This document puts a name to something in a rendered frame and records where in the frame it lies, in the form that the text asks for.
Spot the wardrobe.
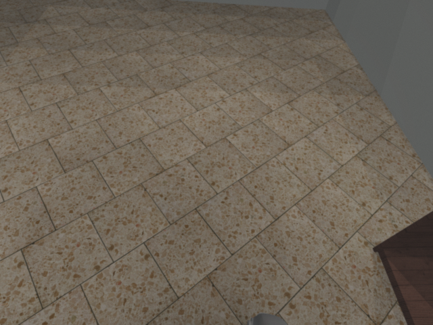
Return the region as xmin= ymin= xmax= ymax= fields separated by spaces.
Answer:
xmin=373 ymin=211 xmax=433 ymax=325

